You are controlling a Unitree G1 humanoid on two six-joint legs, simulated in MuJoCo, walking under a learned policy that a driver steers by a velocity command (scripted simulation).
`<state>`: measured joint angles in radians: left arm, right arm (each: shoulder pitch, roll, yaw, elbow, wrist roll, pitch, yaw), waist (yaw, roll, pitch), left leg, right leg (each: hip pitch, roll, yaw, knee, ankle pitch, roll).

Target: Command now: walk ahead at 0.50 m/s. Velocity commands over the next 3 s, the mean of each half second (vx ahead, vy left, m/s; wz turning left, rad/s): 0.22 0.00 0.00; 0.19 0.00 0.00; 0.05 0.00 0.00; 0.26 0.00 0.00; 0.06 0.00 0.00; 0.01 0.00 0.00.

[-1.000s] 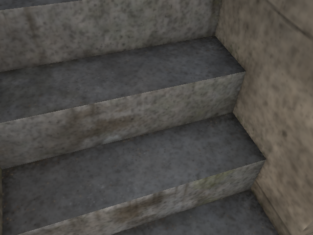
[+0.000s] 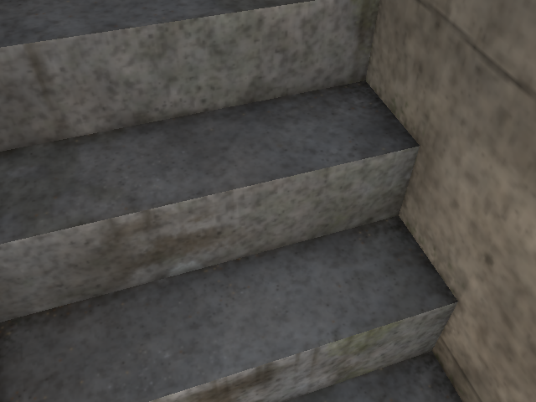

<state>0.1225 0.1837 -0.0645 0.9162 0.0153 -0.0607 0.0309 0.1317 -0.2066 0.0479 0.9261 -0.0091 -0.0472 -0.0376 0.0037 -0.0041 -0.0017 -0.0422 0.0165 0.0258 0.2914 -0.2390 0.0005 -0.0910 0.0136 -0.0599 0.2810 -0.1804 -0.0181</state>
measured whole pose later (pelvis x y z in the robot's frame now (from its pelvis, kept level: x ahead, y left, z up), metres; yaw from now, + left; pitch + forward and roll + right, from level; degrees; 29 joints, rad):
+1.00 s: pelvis -0.02 -0.01 +0.00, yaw -1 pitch -1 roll +0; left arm 0.23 0.20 -0.07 1.02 0.01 -0.05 0.04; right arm 0.21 -0.22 0.05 1.09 0.00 -0.01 -0.03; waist 0.01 0.00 0.00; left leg -0.07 0.03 0.03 0.31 -0.22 -0.01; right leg -0.14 0.02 -0.05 0.32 -0.17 -0.03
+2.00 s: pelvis +0.00 -0.01 +0.00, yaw +0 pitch +0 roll -1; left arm 0.21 0.17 -0.04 1.03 0.01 -0.05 0.06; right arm 0.24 -0.19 0.02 1.05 0.00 -0.05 -0.05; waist 0.01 0.00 0.01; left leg -0.04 0.03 0.02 0.29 -0.24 -0.01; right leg -0.09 0.02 -0.05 0.28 -0.18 -0.02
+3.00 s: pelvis -0.04 +0.00 +0.00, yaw -1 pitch -1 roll +0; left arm 0.31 0.16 -0.04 1.08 0.01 -0.04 0.03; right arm 0.32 -0.17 0.03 1.10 -0.01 -0.01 -0.04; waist 0.02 0.00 0.02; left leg -0.12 0.02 0.03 0.35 -0.22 -0.01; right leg -0.17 0.01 -0.03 0.34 -0.15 -0.02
